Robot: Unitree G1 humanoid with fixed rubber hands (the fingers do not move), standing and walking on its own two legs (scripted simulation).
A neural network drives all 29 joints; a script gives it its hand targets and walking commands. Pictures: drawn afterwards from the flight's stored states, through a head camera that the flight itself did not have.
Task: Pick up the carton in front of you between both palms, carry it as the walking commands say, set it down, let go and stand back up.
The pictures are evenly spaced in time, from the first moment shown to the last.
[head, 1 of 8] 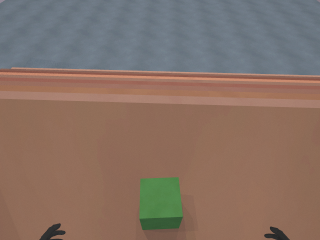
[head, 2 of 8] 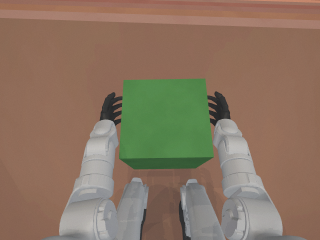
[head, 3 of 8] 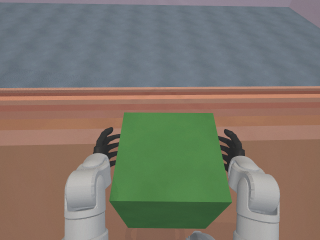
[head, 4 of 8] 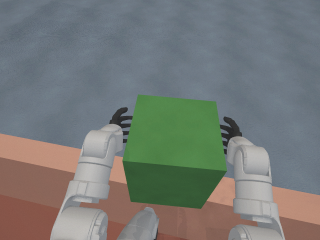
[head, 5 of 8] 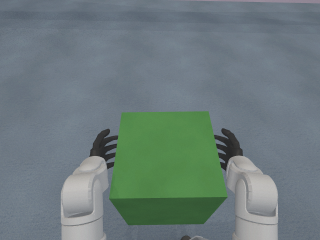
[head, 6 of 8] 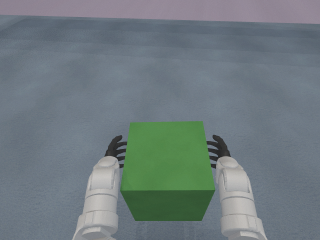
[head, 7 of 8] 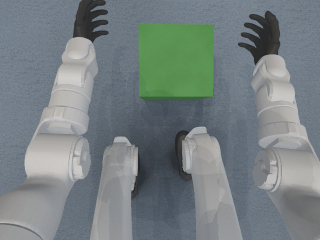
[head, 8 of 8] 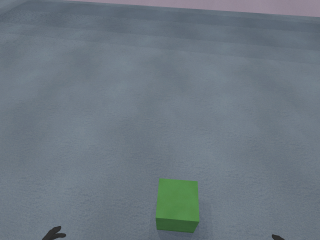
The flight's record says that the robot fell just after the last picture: no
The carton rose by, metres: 0.68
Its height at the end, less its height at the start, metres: -1.69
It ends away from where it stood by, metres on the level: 6.54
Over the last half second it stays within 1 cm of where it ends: yes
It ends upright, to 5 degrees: yes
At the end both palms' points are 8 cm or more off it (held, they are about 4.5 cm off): yes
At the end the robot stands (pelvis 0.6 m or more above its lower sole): yes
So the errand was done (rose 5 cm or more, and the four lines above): yes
